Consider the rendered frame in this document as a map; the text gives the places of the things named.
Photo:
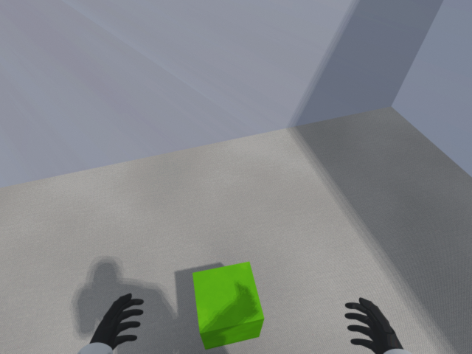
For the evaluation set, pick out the right robot hand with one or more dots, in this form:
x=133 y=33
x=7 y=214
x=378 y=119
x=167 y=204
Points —
x=383 y=336

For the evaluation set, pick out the carton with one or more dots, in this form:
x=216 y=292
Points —
x=228 y=305

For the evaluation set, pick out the left robot hand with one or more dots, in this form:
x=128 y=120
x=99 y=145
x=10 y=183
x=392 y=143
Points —
x=110 y=326

